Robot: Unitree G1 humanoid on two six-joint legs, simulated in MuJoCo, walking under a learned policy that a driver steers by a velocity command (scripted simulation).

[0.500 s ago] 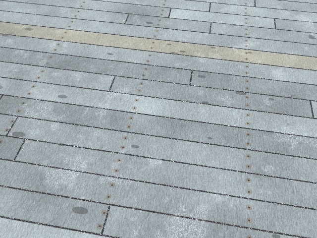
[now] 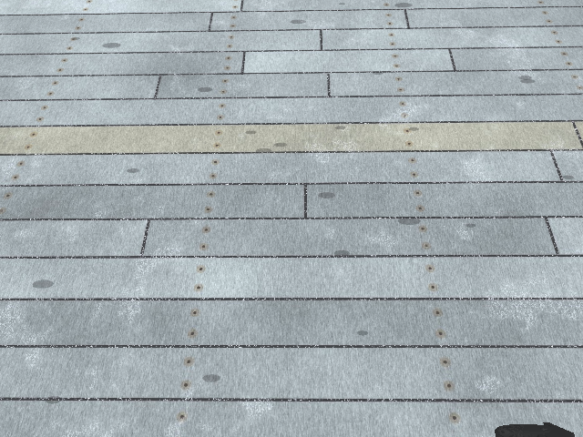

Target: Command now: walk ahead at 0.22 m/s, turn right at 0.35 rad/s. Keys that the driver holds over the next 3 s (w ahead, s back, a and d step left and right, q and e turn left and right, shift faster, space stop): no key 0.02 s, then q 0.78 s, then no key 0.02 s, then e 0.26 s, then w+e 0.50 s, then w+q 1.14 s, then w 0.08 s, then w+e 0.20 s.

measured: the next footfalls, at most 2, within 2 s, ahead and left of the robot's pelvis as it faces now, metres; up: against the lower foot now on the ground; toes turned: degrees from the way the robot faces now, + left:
left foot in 0.04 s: +0.19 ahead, +0.11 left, +0.00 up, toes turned -2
right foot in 0.46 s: +0.13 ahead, -0.08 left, +0.00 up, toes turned +11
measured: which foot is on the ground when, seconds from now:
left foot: up 0.00-0.02, down 0.04-0.46, up 0.48-0.86, down 0.88-1.00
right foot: down 0.00-0.02, up 0.04-0.44, down 0.46-0.88, up 0.90-1.00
